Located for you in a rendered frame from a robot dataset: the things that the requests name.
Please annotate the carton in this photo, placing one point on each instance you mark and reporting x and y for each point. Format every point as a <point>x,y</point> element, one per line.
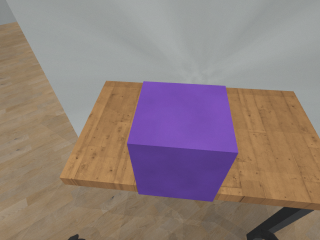
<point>182,142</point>

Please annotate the table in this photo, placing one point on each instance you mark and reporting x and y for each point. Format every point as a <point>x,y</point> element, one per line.
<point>278,160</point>

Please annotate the robot right hand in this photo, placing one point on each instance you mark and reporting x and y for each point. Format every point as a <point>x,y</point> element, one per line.
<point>266,235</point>

